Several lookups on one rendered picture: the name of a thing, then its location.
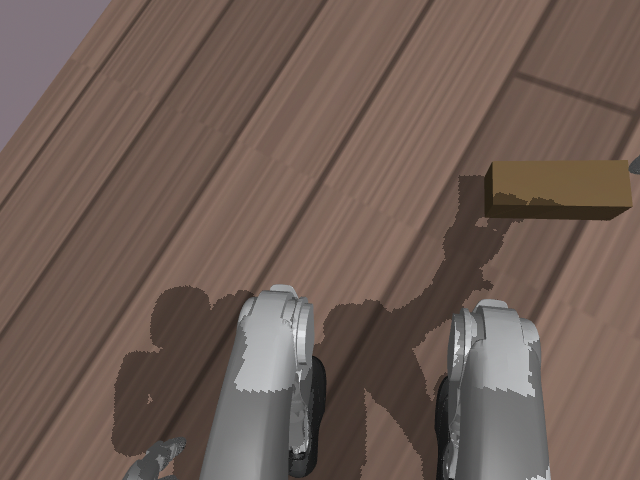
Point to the carton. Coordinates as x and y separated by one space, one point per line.
569 190

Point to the right robot foot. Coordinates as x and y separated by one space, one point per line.
442 429

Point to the left robot foot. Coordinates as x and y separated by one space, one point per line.
302 464

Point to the left robot hand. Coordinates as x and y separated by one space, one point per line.
156 459

